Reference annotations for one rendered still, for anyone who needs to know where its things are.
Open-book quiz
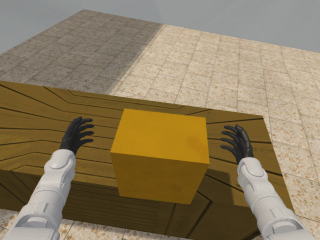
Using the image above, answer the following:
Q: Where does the left robot forearm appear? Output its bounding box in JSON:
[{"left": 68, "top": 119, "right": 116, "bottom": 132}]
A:
[{"left": 2, "top": 149, "right": 76, "bottom": 240}]

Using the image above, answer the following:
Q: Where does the right robot hand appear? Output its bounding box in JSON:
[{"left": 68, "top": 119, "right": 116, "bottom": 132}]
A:
[{"left": 220, "top": 124, "right": 254, "bottom": 164}]

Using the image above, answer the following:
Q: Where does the right robot upper arm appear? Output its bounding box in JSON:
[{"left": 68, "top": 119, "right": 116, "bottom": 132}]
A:
[{"left": 263, "top": 229, "right": 314, "bottom": 240}]

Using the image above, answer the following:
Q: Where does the left robot upper arm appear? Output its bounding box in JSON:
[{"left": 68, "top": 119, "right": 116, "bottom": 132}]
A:
[{"left": 6, "top": 226, "right": 60, "bottom": 240}]

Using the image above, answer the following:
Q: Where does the left robot hand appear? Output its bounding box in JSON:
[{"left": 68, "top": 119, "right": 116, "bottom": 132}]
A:
[{"left": 59, "top": 116, "right": 94, "bottom": 155}]

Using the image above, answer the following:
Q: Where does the carton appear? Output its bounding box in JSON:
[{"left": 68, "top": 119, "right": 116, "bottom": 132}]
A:
[{"left": 110, "top": 108, "right": 210, "bottom": 205}]

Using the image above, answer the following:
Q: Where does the pedestal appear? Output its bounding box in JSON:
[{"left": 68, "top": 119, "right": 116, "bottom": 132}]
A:
[{"left": 0, "top": 80, "right": 295, "bottom": 240}]

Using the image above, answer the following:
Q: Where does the right robot forearm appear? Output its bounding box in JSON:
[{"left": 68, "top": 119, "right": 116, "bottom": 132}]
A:
[{"left": 237, "top": 157, "right": 317, "bottom": 240}]

